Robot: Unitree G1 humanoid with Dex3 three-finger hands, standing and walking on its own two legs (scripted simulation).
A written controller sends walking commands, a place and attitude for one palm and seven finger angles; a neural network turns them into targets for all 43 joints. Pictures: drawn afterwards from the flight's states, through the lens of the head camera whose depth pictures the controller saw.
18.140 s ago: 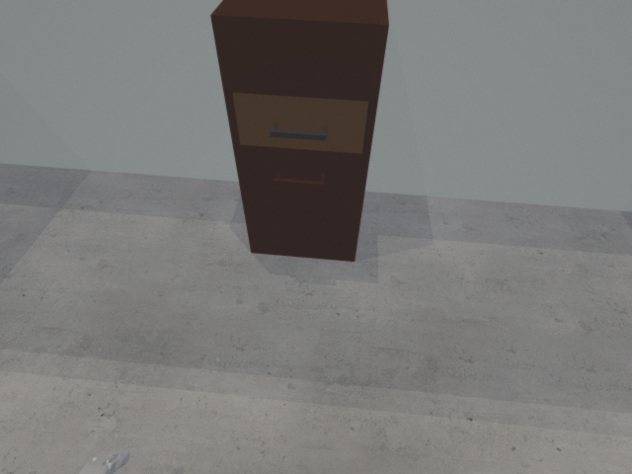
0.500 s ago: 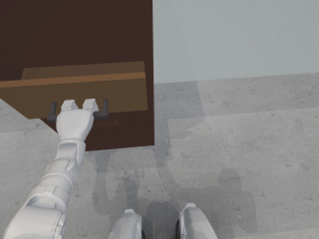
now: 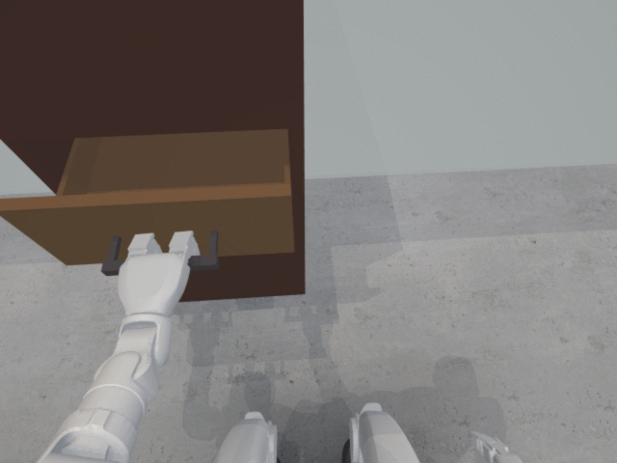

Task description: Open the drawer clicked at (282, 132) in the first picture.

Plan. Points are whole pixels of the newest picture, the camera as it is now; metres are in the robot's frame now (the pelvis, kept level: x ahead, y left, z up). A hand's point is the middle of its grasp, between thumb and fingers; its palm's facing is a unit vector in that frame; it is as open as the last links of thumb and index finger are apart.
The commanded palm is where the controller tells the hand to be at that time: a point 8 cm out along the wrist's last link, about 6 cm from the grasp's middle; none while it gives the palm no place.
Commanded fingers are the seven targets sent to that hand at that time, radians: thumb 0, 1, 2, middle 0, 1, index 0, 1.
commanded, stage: pull the drawer open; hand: left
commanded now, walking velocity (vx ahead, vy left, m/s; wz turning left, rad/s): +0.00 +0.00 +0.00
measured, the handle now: (163, 253) +0.41 +0.23 -0.05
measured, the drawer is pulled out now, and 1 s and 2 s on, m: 0.12 0.23 0.30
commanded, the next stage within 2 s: open the thumb to release the handle in 1.88 s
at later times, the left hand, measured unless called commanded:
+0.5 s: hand (164, 333) +0.29 +0.21 -0.07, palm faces -0.03 -0.05 -1.00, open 5.1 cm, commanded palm +0.27 +0.21 -0.02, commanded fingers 0.00 0.90 0.90 -0.40 -1.35 -0.40 -1.35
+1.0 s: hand (161, 369) +0.25 +0.21 -0.07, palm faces -0.07 -0.06 -1.00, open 5.2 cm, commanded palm +0.22 +0.20 -0.02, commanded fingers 0.00 0.90 0.90 -0.40 -1.35 -0.40 -1.35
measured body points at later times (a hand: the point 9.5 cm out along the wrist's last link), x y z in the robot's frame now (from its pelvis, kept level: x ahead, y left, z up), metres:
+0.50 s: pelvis -0.01 -0.01 +0.00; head +0.09 -0.02 +0.44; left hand +0.29 +0.21 -0.02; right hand +0.14 -0.26 -0.13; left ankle +0.00 +0.10 -0.64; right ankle +0.04 -0.12 -0.64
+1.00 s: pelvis +0.01 -0.02 +0.00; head +0.10 -0.03 +0.44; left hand +0.24 +0.21 -0.01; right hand +0.18 -0.26 -0.12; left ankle +0.00 +0.10 -0.64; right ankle +0.04 -0.12 -0.64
